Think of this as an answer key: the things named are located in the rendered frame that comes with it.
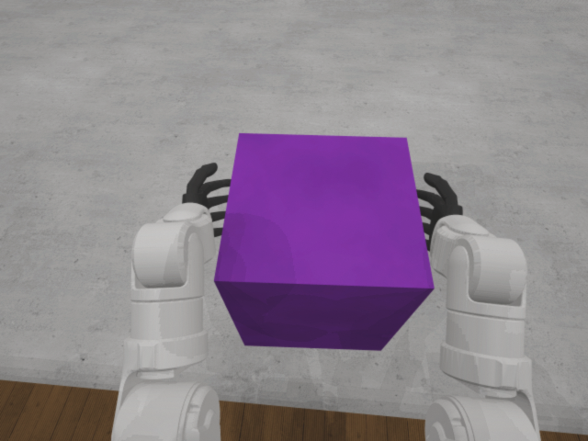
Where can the carton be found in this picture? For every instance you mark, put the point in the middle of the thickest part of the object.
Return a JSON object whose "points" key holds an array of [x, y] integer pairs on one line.
{"points": [[323, 242]]}

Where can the robot right upper arm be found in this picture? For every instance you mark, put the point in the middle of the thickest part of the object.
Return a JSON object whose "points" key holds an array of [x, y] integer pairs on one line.
{"points": [[459, 418]]}

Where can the robot left forearm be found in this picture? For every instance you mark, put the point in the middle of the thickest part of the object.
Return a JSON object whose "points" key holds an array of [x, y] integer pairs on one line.
{"points": [[166, 286]]}

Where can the left robot hand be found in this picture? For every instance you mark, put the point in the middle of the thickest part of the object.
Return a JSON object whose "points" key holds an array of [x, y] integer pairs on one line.
{"points": [[197, 192]]}

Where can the right robot hand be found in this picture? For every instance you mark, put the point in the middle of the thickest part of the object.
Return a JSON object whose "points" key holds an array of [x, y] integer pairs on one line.
{"points": [[445, 205]]}

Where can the robot right forearm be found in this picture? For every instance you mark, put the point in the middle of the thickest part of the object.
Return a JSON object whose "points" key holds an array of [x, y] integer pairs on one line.
{"points": [[486, 302]]}

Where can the robot left upper arm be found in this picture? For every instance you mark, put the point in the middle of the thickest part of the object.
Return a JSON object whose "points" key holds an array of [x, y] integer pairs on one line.
{"points": [[169, 411]]}

